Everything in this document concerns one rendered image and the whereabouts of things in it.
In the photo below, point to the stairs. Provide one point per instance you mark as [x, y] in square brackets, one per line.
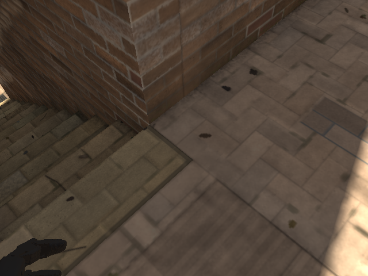
[43, 152]

